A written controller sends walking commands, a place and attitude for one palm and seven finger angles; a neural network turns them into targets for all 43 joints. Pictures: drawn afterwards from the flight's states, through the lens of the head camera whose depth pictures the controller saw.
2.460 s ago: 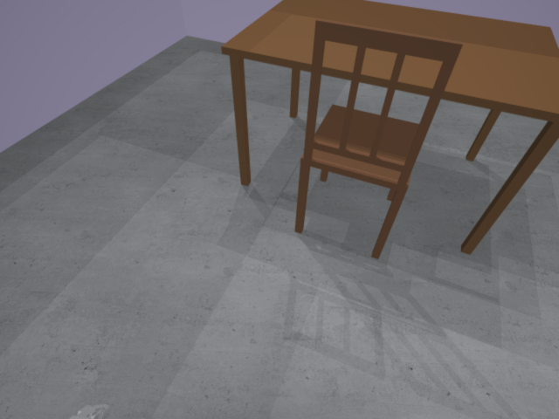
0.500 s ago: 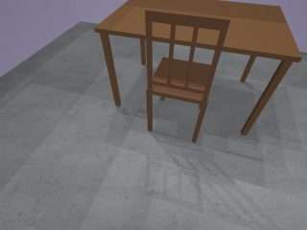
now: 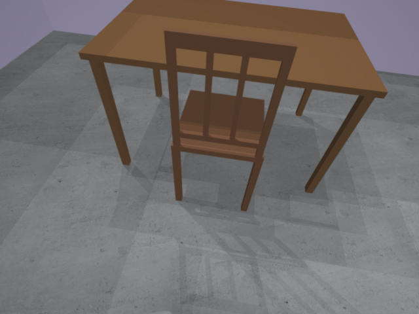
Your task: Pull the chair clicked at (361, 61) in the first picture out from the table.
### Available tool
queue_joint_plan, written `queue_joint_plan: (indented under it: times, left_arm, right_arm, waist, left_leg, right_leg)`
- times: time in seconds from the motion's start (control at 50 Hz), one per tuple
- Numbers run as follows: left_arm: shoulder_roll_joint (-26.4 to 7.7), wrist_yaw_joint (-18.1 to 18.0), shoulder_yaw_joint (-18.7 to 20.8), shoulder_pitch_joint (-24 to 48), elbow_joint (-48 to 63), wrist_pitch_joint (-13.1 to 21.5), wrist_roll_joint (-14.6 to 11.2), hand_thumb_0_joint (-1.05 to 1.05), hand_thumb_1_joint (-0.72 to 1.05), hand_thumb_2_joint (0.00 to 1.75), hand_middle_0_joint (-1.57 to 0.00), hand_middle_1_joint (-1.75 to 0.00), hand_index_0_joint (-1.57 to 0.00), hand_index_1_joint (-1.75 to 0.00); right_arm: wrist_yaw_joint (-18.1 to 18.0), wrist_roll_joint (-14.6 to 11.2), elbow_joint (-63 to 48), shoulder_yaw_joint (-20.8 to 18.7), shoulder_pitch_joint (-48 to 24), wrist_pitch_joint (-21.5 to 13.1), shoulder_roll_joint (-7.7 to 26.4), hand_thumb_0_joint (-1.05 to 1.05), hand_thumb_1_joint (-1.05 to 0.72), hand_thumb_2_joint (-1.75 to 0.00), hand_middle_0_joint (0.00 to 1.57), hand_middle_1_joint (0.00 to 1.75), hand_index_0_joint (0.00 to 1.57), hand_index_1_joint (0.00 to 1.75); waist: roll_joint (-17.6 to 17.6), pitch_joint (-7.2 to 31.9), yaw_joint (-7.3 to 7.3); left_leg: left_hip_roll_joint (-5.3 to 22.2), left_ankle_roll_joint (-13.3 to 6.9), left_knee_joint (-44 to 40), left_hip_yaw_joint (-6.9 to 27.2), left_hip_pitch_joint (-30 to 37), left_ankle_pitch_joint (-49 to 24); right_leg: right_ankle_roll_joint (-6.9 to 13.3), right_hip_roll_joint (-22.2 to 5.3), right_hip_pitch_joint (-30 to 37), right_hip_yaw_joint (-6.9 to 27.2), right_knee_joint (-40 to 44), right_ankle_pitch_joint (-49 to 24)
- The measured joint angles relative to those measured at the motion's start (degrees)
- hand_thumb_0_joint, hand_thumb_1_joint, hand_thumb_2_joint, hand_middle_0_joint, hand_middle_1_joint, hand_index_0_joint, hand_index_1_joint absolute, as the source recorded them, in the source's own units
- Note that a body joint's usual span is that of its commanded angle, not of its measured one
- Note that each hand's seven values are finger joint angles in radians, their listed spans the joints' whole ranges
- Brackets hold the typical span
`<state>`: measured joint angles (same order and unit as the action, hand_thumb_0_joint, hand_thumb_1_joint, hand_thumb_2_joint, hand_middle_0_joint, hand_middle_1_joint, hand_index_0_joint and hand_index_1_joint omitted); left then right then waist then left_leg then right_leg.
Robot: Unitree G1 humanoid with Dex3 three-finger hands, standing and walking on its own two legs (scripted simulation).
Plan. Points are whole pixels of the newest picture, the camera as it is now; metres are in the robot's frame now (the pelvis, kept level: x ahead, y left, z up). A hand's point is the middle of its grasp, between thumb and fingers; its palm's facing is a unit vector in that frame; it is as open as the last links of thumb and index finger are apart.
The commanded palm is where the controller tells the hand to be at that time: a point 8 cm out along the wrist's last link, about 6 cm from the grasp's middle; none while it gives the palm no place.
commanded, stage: take the last steps up to it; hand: left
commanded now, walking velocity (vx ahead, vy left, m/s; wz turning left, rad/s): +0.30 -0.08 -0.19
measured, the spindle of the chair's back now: (207, 99) +0.79 +0.08 -0.06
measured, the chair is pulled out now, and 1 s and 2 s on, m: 0.00 0.00 0.00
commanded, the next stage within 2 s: come to a stop and stand still in 0.82 s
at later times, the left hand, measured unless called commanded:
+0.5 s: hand out of the picture +0.08 +0.17 -0.17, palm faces +0.02 -0.99 -0.13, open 7.4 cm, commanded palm none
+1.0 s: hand (175, 206) +0.41 +0.13 -0.16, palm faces -0.09 -0.97 -0.20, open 7.3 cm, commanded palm none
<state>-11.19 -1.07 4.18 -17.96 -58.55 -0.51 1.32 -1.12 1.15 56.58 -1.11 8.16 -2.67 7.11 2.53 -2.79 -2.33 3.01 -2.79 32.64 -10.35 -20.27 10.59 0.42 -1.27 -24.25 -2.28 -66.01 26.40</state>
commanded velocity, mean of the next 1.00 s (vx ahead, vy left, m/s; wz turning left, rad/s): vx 0.19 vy -0.04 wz -0.07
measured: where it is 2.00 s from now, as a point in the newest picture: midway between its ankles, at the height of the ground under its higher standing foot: (218, 305)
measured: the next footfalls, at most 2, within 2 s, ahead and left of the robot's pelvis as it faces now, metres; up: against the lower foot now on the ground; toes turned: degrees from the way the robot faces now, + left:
right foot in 0.18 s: +0.09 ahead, -0.12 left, +0.00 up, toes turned -7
left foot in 0.54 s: +0.24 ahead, +0.12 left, +0.00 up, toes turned +5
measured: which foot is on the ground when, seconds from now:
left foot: down 0.00-0.18, up 0.20-0.52, down 0.54-0.94, up 0.96-1.00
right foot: up 0.00-0.16, down 0.18-0.54, up 0.56-0.92, down 0.94-1.00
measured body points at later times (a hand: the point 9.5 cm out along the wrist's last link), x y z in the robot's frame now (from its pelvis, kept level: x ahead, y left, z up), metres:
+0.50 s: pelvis +0.13 +0.00 +0.01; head +0.14 +0.02 +0.46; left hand +0.08 +0.22 -0.15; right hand +0.13 -0.24 -0.13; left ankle +0.19 +0.12 -0.71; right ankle +0.05 -0.11 -0.73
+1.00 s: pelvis +0.30 -0.04 +0.00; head +0.32 -0.05 +0.45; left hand +0.42 +0.18 -0.14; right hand +0.21 -0.23 -0.17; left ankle +0.21 +0.11 -0.69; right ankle +0.35 -0.14 -0.73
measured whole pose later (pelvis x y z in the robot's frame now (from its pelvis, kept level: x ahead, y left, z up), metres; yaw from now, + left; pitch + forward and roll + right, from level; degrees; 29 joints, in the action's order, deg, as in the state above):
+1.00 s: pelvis +0.30 -0.04 +0.00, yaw -6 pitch -1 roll +0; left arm -9.1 -0.1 3.4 -7.9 -58.4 3.0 1.4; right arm -0.9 0.9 65.9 -1.9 21.5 -0.8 6.4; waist -1.6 -3.9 2.4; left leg 5.6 0.8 49.2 -4.6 -12.2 30.7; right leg 2.6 -2.1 -21.3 -7.7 -35.0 12.9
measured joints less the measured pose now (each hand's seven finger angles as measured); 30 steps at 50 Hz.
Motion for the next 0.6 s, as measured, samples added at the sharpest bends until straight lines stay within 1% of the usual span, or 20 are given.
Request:
queue_joint_plan:
  times: [0.04, 0.08, 0.12, 0.16, 0.18, 0.2, 0.22, 0.24, 0.28, 0.32, 0.36, 0.4, 0.48, 0.52, 0.54, 0.58, 0.6]
  left_arm:
    - [0.22, 0.43, 0.06, 1.65, 1.94, -0.18, 0.16, 0.01, 0.92, 0.90, -0.20, -0.30, -0.20, -0.30]
    - [0.56, 0.89, -0.02, 2.86, 3.19, -0.22, 0.35, 0.01, 0.92, 0.90, -0.20, -0.30, -0.20, -0.30]
    - [0.98, 1.30, -0.15, 3.47, 3.95, -0.07, 0.53, 0.01, 0.92, 0.90, -0.20, -0.30, -0.20, -0.30]
    - [1.23, 1.61, -0.36, 3.25, 4.39, 0.39, 0.69, 0.00, 0.92, 0.90, -0.20, -0.30, -0.20, -0.30]
    - [1.05, 1.66, -0.49, 2.74, 4.68, 0.85, 0.82, 0.00, 0.91, 0.90, -0.20, -0.30, -0.20, -0.30]
    - [1.14, 1.48, -0.61, 2.40, 4.55, 1.32, 0.99, 0.00, 0.91, 0.90, -0.20, -0.30, -0.20, -0.30]
    - [1.45, 1.21, -0.85, 1.97, 4.16, 1.62, 0.89, 0.00, 0.91, 0.90, -0.20, -0.30, -0.20, -0.30]
    - [1.75, 0.98, -1.09, 1.19, 3.62, 1.90, 0.74, 0.00, 0.91, 0.90, -0.20, -0.30, -0.20, -0.30]
    - [2.25, 0.63, -1.34, -0.90, 2.07, 2.15, 0.60, 0.00, 0.91, 0.90, -0.20, -0.30, -0.20, -0.30]
    - [2.60, 0.56, -1.58, -2.72, 0.15, 2.15, 0.51, 0.00, 0.91, 0.90, -0.20, -0.30, -0.20, -0.30]
    - [2.87, 0.67, -1.82, -3.97, -1.62, 2.17, 0.45, 0.01, 0.91, 0.90, -0.20, -0.30, -0.20, -0.30]
    - [3.04, 0.83, -1.94, -4.71, -2.98, 2.23, 0.45, 0.01, 0.91, 0.90, -0.20, -0.30, -0.20, -0.30]
    - [3.05, 1.02, -1.69, -5.37, -4.69, 2.35, 0.51, 0.01, 0.91, 0.90, -0.20, -0.30, -0.20, -0.30]
    - [3.03, 1.09, -1.44, -5.87, -5.31, 2.26, 0.30, 0.01, 0.91, 0.90, -0.20, -0.30, -0.20, -0.30]
    - [3.05, 1.19, -1.31, -6.20, -5.50, 2.15, 0.08, 0.01, 0.91, 0.90, -0.20, -0.30, -0.20, -0.30]
    - [2.46, 1.35, -1.02, -5.57, -6.10, 1.13, 0.05, 0.01, 0.91, 0.90, -0.20, -0.30, -0.20, -0.30]
    - [2.17, 1.41, -0.87, -5.09, -6.34, 0.71, 0.19, 0.01, 0.91, 0.90, -0.20, -0.30, -0.20, -0.30]
  right_arm:
    - [0.03, 0.23, 0.34, -0.89, 0.99, 0.42, 1.15, -0.01, -0.93, -0.90, 0.20, 0.30, 0.20, 0.30]
    - [0.41, 0.65, 0.69, -1.34, 2.16, 0.90, 2.42, -0.01, -0.93, -0.90, 0.20, 0.30, 0.20, 0.30]
    - [0.80, 0.91, 1.19, -1.74, 3.52, 1.43, 3.57, -0.01, -0.93, -0.90, 0.20, 0.30, 0.20, 0.30]
    - [1.11, 1.06, 1.82, -2.08, 5.14, 2.08, 4.41, 0.00, -0.92, -0.90, 0.20, 0.30, 0.20, 0.30]
    - [1.26, 1.01, 2.10, -2.18, 6.12, 2.38, 4.53, 0.00, -0.92, -0.90, 0.20, 0.30, 0.20, 0.30]
    - [1.39, 0.81, 2.49, -2.27, 6.82, 2.81, 4.72, 0.00, -0.92, -0.90, 0.20, 0.30, 0.20, 0.30]
    - [1.53, 0.75, 2.93, -2.34, 7.38, 3.37, 4.95, 0.00, -0.92, -0.90, 0.20, 0.30, 0.20, 0.30]
    - [1.72, 0.78, 3.38, -2.36, 7.81, 3.88, 5.09, 0.00, -0.92, -0.90, 0.20, 0.30, 0.20, 0.30]
    - [2.16, 0.89, 3.77, -2.44, 8.35, 4.27, 5.12, 0.01, -0.91, -0.90, 0.20, 0.30, 0.19, 0.30]
    - [2.40, 0.92, 3.38, -2.50, 8.71, 3.84, 4.91, 0.01, -0.91, -0.90, 0.20, 0.30, 0.19, 0.30]
    - [2.49, 0.76, 2.84, -2.52, 8.98, 3.28, 4.46, 0.01, -0.91, -0.90, 0.20, 0.30, 0.19, 0.30]
    - [2.53, 0.58, 2.60, -2.43, 9.17, 2.86, 3.89, 0.01, -0.91, -0.90, 0.20, 0.30, 0.19, 0.30]
    - [2.53, 0.40, 2.98, -1.98, 8.96, 2.06, 2.57, 0.01, -0.91, -0.90, 0.20, 0.30, 0.19, 0.30]
    - [2.33, 0.46, 3.00, -1.56, 8.95, 1.04, 2.10, 0.01, -0.90, -0.90, 0.20, 0.30, 0.19, 0.30]
    - [2.10, 0.66, 2.95, -1.40, 8.87, 0.24, 1.96, 0.01, -0.90, -0.90, 0.20, 0.30, 0.19, 0.30]
    - [1.16, 0.87, 3.13, -1.23, 8.36, -0.51, 0.92, 0.01, -0.91, -0.90, 0.20, 0.30, 0.20, 0.30]
    - [0.81, 0.89, 3.24, -1.09, 8.49, -0.70, 0.51, 0.01, -0.91, -0.90, 0.20, 0.30, 0.20, 0.30]
  waist:
    - [-0.74, 0.93, 0.51]
    - [-1.68, 1.80, 1.35]
    - [-2.72, 2.55, 2.09]
    - [-3.43, 3.32, 2.56]
    - [-3.07, 3.87, 2.57]
    - [-3.14, 4.13, 2.25]
    - [-3.54, 4.21, 2.00]
    - [-3.72, 4.39, 1.77]
    - [-3.48, 4.80, 1.81]
    - [-3.09, 4.81, 2.48]
    - [-2.72, 4.45, 3.08]
    - [-2.46, 3.96, 3.22]
    - [-1.85, 2.70, 2.27]
    - [-1.61, 2.16, 1.90]
    - [-1.52, 2.02, 1.88]
    - [0.14, 1.33, 2.21]
    - [0.60, 1.33, 2.43]
  left_leg:
    - [0.00, -0.10, -1.90, -0.67, 1.21, -0.33]
    - [0.11, -0.05, -2.98, -0.99, 2.04, -0.28]
    - [0.51, 0.15, -3.10, -1.09, 2.67, 0.32]
    - [1.18, 0.60, -1.64, -1.10, 2.86, 2.04]
    - [1.31, 0.93, 0.60, -1.20, 2.20, 4.75]
    - [1.62, 1.57, 4.15, -0.59, 0.96, 9.88]
    - [1.66, 1.89, 8.92, 1.15, -0.74, 13.62]
    - [1.42, 2.03, 14.13, 2.89, -2.66, 14.92]
    - [1.19, 2.47, 22.35, 4.70, -6.11, 13.34]
    - [1.77, 3.13, 25.33, 5.03, -8.31, 9.84]
    - [2.57, 3.53, 23.89, 5.00, -9.14, 7.35]
    - [3.21, 3.58, 20.22, 5.00, -9.00, 6.14]
    - [3.30, 2.97, 9.78, 4.76, -5.61, 6.22]
    - [2.69, 2.57, 2.72, 4.17, -1.65, 4.73]
    - [2.51, 1.94, 0.71, 4.14, -0.47, 3.25]
    - [1.76, 1.45, 3.07, 2.81, -0.02, 4.72]
    - [1.57, 1.39, 2.81, 2.17, 1.02, 5.67]
  right_leg:
    - [0.00, -1.22, -1.24, -1.30, 6.55, -1.40]
    - [0.24, -1.85, -0.76, -2.09, 13.25, -2.52]
    - [0.45, -1.85, 1.34, -2.60, 19.56, -3.52]
    - [0.76, -1.29, 5.37, -3.15, 27.02, -4.91]
    - [1.30, -1.13, 7.70, -2.78, 31.56, -4.32]
    - [1.73, -0.72, 8.00, -2.62, 32.76, -7.32]
    - [2.05, -0.14, 8.26, -2.75, 32.71, -8.76]
    - [2.35, 0.34, 9.03, -2.75, 33.44, -9.36]
    - [2.54, 0.87, 11.43, -2.28, 36.88, -10.31]
    - [2.02, 1.07, 13.98, -1.92, 40.80, -11.58]
    - [1.59, 1.19, 16.11, -1.84, 43.75, -12.29]
    - [1.29, 1.34, 17.72, -2.02, 45.60, -12.23]
    - [0.20, 1.37, 19.63, -2.33, 45.36, -9.79]
    - [-0.56, 1.12, 19.44, -2.26, 41.83, -6.64]
    - [-0.18, 0.92, 17.86, -1.99, 37.42, -4.22]
    - [0.98, 0.29, 12.25, -0.13, 22.51, 0.19]
    - [1.44, 0.33, 9.08, 0.39, 15.10, 0.06]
